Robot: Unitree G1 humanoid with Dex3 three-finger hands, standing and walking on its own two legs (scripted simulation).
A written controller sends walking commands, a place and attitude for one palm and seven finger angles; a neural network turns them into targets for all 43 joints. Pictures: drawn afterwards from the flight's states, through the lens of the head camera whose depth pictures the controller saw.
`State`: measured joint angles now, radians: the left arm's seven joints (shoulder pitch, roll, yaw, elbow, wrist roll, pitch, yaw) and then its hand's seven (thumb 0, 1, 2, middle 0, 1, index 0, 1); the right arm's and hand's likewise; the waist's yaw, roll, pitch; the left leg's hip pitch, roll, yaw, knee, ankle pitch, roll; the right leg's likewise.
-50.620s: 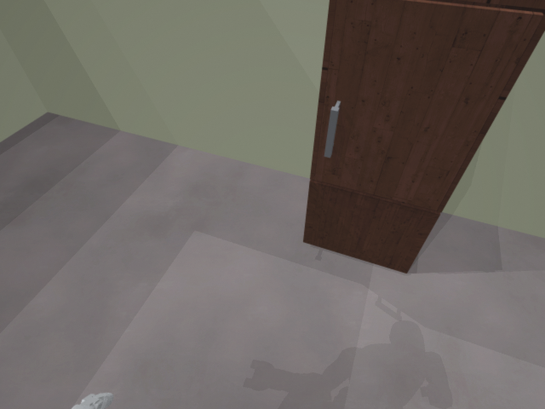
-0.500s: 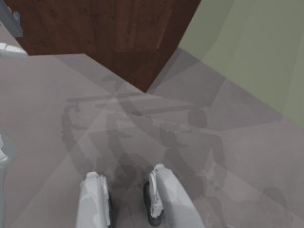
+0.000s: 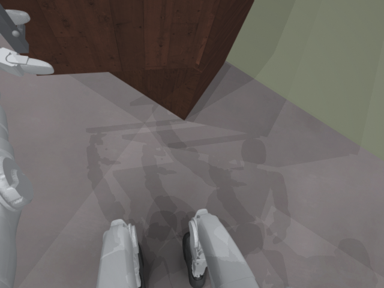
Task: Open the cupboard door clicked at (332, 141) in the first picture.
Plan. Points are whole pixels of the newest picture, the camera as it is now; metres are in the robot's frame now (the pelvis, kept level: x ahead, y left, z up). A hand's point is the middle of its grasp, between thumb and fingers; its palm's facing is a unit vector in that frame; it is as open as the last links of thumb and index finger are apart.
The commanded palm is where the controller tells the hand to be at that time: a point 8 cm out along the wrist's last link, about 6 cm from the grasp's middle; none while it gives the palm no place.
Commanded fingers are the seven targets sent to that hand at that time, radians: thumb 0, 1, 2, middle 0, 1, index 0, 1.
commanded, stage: slide the fingers in behind the handle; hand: left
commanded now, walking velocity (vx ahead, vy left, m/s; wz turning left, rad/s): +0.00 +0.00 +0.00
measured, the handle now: out of the picture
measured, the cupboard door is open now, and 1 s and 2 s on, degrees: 42 43 75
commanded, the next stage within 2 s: close the thumb around the handle in 0.30 s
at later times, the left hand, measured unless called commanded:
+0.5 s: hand (11, 36) +0.55 +0.24 +0.06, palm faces +0.06 -1.00 -0.03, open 13.8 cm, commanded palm +0.54 +0.27 +0.05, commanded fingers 0.00 -0.16 0.44 -0.32 -1.24 -0.32 -1.24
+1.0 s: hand (13, 37) +0.56 +0.24 +0.05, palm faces +0.07 -1.00 -0.02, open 6.0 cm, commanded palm +0.55 +0.27 +0.05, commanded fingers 0.00 0.90 0.90 -0.40 -1.35 -0.40 -1.35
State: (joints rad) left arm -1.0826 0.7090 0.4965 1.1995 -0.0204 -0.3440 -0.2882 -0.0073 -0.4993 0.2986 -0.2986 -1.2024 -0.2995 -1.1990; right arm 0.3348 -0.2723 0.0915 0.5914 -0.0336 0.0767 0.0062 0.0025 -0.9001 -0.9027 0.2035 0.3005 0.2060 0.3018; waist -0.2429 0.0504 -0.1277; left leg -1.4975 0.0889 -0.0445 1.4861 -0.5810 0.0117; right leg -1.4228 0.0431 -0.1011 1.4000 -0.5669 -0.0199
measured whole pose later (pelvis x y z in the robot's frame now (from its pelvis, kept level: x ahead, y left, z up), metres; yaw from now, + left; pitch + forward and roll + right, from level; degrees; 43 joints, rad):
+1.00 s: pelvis +0.00 +0.00 +0.00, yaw +0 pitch +33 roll -6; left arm -1.06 0.69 0.49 1.18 -0.04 -0.37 -0.30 0.01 0.67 0.80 -0.36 -1.32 -0.38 -1.32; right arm 0.33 -0.27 0.09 0.61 -0.03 0.08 0.01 0.00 -0.90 -0.90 0.20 0.30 0.21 0.30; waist -0.23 0.05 -0.13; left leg -1.50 0.08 -0.04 1.49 -0.58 0.02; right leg -1.42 0.04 -0.09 1.40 -0.56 -0.01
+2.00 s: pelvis +0.02 -0.01 +0.04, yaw +3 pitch +24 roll +0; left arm -0.19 -0.01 0.10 0.48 0.02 -0.51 0.38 0.01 0.65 0.73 -0.36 -1.31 -0.37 -1.32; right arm 0.17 -0.19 0.01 0.51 -0.06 0.08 0.06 0.01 -0.90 -0.90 0.20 0.30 0.20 0.30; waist -0.06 0.01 -0.20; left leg -1.15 0.05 0.02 1.31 -0.57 -0.01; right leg -1.13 0.01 -0.04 1.31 -0.59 -0.03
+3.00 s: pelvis +0.01 -0.02 +0.04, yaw +6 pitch +22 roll +0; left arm -0.19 -0.06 -0.05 0.58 0.09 -0.62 0.54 0.00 -0.47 0.31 -0.29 -0.90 -0.28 -0.90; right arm 0.16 -0.18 -0.02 0.63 -0.10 0.00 0.02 0.01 -0.90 -0.90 0.20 0.30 0.20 0.30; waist -0.04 0.02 -0.19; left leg -1.16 0.03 -0.02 1.31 -0.54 -0.02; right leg -1.12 -0.01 -0.07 1.32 -0.59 -0.05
